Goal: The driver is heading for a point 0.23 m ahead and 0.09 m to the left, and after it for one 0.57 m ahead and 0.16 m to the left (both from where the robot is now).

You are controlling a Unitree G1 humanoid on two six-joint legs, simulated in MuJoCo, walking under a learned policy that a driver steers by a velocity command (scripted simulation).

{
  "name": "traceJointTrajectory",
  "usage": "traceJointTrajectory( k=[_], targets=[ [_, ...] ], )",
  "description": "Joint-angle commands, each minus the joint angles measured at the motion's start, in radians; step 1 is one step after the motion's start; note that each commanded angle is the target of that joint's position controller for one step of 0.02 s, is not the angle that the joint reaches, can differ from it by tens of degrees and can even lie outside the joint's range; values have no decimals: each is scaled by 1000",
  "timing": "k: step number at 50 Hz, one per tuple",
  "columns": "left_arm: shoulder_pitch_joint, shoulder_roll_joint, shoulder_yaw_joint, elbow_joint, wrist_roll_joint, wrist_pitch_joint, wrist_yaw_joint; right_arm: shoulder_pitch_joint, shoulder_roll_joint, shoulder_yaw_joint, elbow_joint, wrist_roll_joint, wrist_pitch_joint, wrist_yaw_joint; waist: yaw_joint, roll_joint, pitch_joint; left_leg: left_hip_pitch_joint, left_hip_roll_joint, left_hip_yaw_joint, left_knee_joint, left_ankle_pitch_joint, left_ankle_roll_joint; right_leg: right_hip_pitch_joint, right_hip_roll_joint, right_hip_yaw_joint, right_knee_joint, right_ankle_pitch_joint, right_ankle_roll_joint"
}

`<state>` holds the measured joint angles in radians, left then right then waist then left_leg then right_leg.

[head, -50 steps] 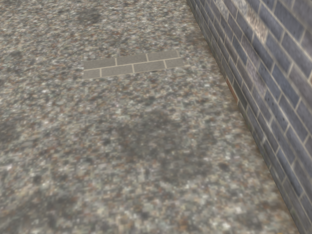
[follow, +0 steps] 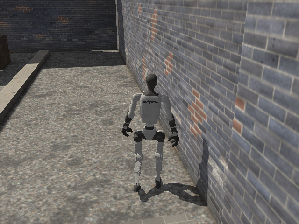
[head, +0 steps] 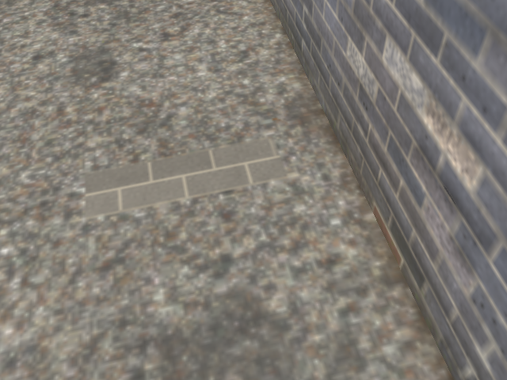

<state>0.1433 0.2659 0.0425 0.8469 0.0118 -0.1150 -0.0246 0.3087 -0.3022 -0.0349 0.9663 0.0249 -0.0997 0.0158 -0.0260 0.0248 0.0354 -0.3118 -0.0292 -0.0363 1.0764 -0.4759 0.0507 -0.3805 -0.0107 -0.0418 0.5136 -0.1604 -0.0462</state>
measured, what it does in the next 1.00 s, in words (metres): walks ahead, turning left: left foot, then right foot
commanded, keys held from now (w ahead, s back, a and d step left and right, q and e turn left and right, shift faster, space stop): w+q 0.64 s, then no key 0.36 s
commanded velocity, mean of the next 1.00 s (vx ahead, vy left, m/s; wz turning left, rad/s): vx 0.41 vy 0.00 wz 0.37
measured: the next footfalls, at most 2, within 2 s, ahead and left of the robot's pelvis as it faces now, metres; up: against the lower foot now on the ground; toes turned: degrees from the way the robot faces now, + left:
left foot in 0.46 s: +0.40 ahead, +0.19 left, +0.00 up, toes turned +17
right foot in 0.94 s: +0.70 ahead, +0.12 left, +0.00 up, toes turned +26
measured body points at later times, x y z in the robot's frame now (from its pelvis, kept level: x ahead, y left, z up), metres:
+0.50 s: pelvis +0.27 +0.08 -0.03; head +0.30 +0.09 +0.42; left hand +0.21 +0.36 -0.16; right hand +0.51 -0.13 -0.12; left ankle +0.36 +0.18 -0.74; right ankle +0.09 -0.10 -0.69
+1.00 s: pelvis +0.51 +0.15 -0.01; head +0.54 +0.15 +0.44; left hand +0.56 +0.45 -0.11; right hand +0.69 -0.08 -0.14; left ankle +0.36 +0.19 -0.71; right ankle +0.66 +0.11 -0.73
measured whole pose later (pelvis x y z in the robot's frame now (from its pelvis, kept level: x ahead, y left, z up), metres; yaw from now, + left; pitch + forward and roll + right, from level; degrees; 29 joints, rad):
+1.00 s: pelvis +0.51 +0.15 -0.01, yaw +26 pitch +1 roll +0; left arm 0.09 0.26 0.02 0.80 0.05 -0.13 -0.03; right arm 0.29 -0.28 -0.06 0.80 0.00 -0.02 -0.03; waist -0.03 0.02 0.04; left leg -0.18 -0.12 -0.14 0.78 -0.53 0.04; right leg -0.45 0.03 -0.01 0.48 -0.05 -0.04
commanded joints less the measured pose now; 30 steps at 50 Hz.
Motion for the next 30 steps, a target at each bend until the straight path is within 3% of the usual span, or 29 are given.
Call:
traceJointTrajectory(
  k=[1,2,4,6,11,13,18,19,20,21,22,23,24,25,26,27,28,29,30],
  targets=[
    [111,124,26,-26,5,-1,2,-66,-102,-12,-92,1,-25,-1,67,-69,-80,-444,119,-60,123,128,14,401,-296,377,-312,-78,-183],
    [87,114,19,-26,10,-4,3,-59,-90,-12,-93,-3,-9,0,43,-79,-60,-390,139,-69,88,173,6,338,-278,319,-350,-22,-170],
    [107,144,26,10,5,-12,5,-22,-36,-2,-94,-6,10,-2,12,-88,-60,-361,142,-82,61,203,-16,292,-284,244,-377,128,-171],
    [128,157,30,27,6,-15,10,-38,-39,-5,-111,-7,20,-3,12,-87,-42,-412,131,-92,31,279,-37,288,-275,145,-389,212,-162],
    [154,158,26,59,0,-11,27,-139,-32,-20,-180,-15,32,2,33,-131,5,-414,111,-33,-197,556,-56,273,-217,-54,-395,242,-99],
    [182,167,24,71,-2,-5,31,-208,-16,-17,-215,-17,32,12,61,-127,34,-407,109,-3,-279,607,-51,292,-236,-84,-391,225,-90],
    [212,193,30,71,-9,31,34,-307,-16,-18,-299,-12,38,49,95,-111,93,-441,96,67,-389,483,-9,445,-302,-138,-322,277,-76],
    [198,186,29,71,-12,41,46,-302,-26,-26,-302,-6,35,59,84,-123,101,-407,92,89,-423,433,8,449,-293,-166,-277,376,-54],
    [186,217,41,58,-28,51,55,-309,-21,-25,-322,1,38,66,76,-141,81,-358,62,127,-461,374,31,466,-296,-158,-229,543,-50],
    [189,236,47,53,-26,60,57,-250,-38,-37,-318,0,42,68,40,-153,32,-252,23,159,-441,336,57,471,-301,-166,-140,753,-47],
    [171,247,53,43,-24,72,62,-104,-81,-63,-286,1,44,64,-42,-147,-47,-89,-22,175,-463,327,86,454,-282,-183,37,875,-32],
    [176,240,52,29,-23,73,64,54,-152,-102,-244,2,49,46,-119,-94,-142,165,-52,142,-508,370,123,339,-238,-197,280,800,3],
    [224,140,22,-6,15,55,56,136,-256,-125,-225,6,62,17,-89,155,-232,434,168,-190,-504,454,186,55,-161,-185,621,124,42],
    [292,61,-6,-55,-5,11,39,96,-297,-123,-266,-3,53,20,-4,297,-415,692,372,-785,-703,211,405,-277,51,16,922,-446,84],
    [112,168,15,-81,-41,-23,23,128,-205,-98,-258,2,45,27,-95,122,-383,680,356,-762,-804,165,342,-395,5,154,957,-390,54],
    [49,165,15,-110,-61,-41,17,105,-170,-87,-244,-6,37,19,-81,82,-261,572,332,-624,-808,184,289,-442,-33,142,909,-311,22],
    [39,146,11,-100,-44,-45,24,23,-140,-76,-262,-5,32,15,-29,-32,-171,405,287,-505,-809,263,252,-401,-84,139,818,-228,14],
    [49,144,15,-92,-20,-40,32,-45,-104,-66,-273,-6,32,13,14,-30,-135,279,239,-407,-823,337,236,-328,-116,143,732,-168,17],
    [74,147,18,-89,-15,-27,29,-76,-89,-60,-292,-16,33,8,44,4,-117,207,212,-366,-853,382,235,-268,-132,149,697,-136,24]
  ],
)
